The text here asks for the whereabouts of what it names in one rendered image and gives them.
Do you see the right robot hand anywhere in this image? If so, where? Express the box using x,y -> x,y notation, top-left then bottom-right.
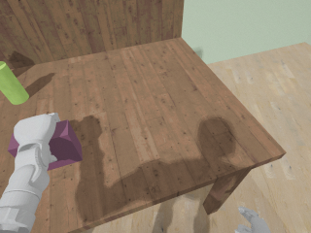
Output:
234,206 -> 271,233

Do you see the left robot forearm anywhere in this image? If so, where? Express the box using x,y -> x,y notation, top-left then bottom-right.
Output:
0,140 -> 50,233

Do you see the sponge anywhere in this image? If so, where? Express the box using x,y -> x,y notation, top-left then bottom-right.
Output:
8,119 -> 83,171

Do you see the table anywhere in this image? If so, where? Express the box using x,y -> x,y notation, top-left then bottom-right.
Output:
0,0 -> 286,233

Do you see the left robot hand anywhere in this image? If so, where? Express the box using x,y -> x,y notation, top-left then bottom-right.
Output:
14,113 -> 60,163

